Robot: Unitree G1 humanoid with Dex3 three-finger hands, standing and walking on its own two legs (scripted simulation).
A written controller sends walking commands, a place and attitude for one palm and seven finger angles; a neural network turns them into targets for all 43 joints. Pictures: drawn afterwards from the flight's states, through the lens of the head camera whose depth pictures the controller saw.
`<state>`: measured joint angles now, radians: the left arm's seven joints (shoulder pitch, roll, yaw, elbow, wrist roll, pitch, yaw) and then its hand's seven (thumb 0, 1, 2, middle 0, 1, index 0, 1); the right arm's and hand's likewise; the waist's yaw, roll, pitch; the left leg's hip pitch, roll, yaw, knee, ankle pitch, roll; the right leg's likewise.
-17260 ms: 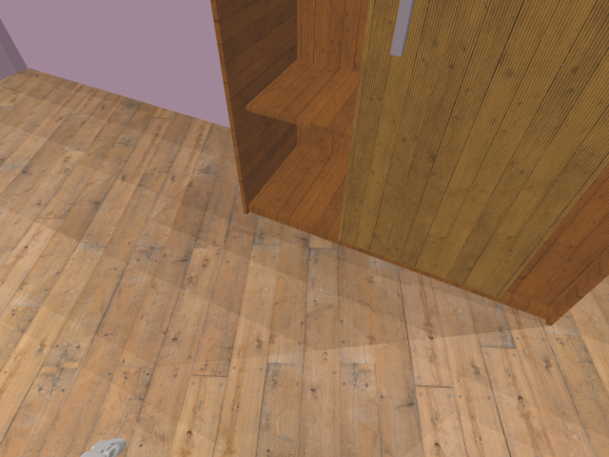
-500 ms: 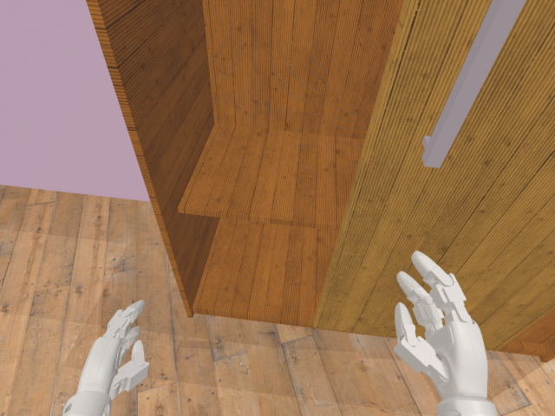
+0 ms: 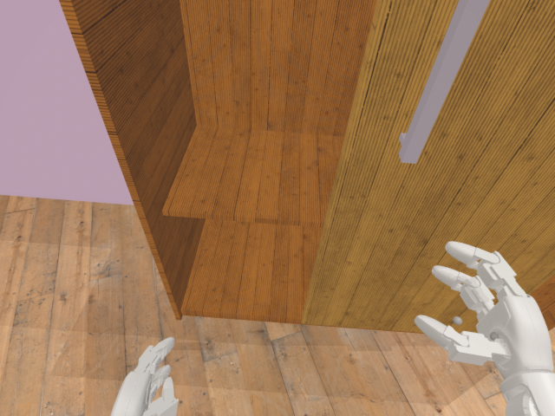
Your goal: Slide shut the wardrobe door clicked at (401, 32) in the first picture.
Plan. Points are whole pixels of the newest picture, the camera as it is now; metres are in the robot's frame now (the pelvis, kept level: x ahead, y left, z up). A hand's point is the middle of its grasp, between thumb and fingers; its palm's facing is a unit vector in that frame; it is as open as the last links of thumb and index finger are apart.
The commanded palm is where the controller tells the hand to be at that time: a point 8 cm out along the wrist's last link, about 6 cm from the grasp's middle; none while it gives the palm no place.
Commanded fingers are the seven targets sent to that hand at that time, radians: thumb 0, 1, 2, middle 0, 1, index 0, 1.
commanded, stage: raise the hand with hooked fingers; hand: right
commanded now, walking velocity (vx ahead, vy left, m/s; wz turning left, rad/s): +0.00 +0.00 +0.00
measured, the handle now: (435, 74) +0.55 -0.20 +0.26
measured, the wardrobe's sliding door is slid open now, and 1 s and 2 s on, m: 0.45 0.45 0.45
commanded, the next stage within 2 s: move the hooked fingers beside the handle in 1.28 s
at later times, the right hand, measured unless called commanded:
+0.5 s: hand out of the picture +0.25 -0.27 +0.22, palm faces +0.11 +0.99 -0.09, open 13.7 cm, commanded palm +0.22 -0.31 +0.22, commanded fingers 0.00 0.50 -0.30 0.30 1.20 0.30 1.20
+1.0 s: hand out of the picture +0.29 -0.29 +0.27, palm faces +0.08 +0.99 -0.10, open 14.0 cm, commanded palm +0.25 -0.32 +0.27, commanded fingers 0.00 0.50 -0.30 0.30 1.20 0.30 1.20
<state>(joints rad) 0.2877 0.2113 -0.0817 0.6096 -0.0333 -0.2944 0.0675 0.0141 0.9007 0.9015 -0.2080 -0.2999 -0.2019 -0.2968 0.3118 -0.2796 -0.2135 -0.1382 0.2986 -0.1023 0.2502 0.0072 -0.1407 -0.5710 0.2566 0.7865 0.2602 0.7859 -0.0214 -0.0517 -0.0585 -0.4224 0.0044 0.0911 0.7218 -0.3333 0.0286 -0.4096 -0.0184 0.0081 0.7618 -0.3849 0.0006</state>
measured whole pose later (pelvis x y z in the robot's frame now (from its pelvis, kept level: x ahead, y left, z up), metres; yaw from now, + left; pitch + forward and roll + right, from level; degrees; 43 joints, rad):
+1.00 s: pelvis +0.01 +0.00 +0.03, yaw +0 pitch -3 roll +0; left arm 0.18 0.30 -0.09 0.64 -0.09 -0.22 0.07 0.01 0.90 0.90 -0.20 -0.30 -0.20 -0.30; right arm -0.25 -0.53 -0.51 0.07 0.34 0.36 0.45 -0.01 0.50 -0.30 0.30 1.20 0.31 1.20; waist -0.07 -0.08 -0.03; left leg -0.17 0.01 0.08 0.44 -0.22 0.02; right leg -0.15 0.00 0.00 0.47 -0.26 -0.01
